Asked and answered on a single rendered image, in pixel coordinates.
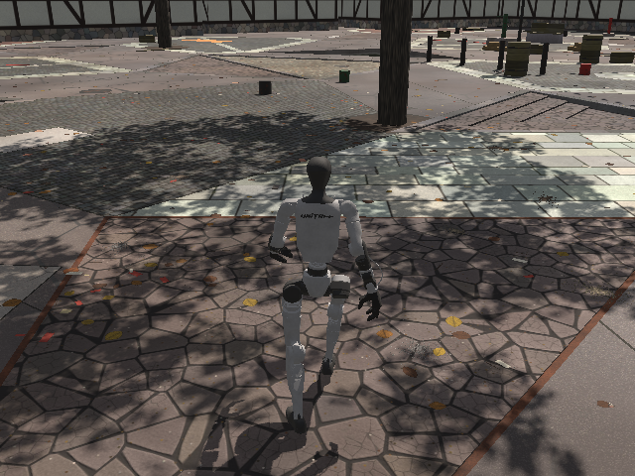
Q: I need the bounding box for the right robot upper arm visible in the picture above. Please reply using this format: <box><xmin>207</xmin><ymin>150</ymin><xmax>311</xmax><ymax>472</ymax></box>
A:
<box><xmin>339</xmin><ymin>199</ymin><xmax>364</xmax><ymax>257</ymax></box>

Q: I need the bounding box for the right robot hand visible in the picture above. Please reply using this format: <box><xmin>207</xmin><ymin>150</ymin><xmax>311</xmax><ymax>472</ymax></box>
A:
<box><xmin>358</xmin><ymin>291</ymin><xmax>382</xmax><ymax>321</ymax></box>

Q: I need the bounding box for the robot right forearm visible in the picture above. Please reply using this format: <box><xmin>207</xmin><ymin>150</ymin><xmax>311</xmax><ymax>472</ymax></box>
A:
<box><xmin>355</xmin><ymin>240</ymin><xmax>378</xmax><ymax>294</ymax></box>

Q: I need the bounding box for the robot left forearm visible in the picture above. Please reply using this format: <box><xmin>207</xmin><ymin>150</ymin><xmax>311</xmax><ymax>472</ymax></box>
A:
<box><xmin>268</xmin><ymin>232</ymin><xmax>281</xmax><ymax>254</ymax></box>

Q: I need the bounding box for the left robot upper arm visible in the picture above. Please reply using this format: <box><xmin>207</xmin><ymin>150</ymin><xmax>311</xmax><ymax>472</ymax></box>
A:
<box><xmin>270</xmin><ymin>198</ymin><xmax>298</xmax><ymax>248</ymax></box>

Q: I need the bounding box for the right robot foot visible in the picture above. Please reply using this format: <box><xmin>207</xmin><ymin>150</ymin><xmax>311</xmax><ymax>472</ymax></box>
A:
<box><xmin>321</xmin><ymin>354</ymin><xmax>336</xmax><ymax>375</ymax></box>

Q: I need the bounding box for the humanoid robot torso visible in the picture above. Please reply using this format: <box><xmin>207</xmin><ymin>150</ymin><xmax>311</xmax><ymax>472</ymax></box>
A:
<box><xmin>295</xmin><ymin>195</ymin><xmax>341</xmax><ymax>298</ymax></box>

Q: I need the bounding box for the left robot hand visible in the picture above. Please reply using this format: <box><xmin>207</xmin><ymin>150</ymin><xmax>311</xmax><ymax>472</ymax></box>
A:
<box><xmin>270</xmin><ymin>246</ymin><xmax>293</xmax><ymax>263</ymax></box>

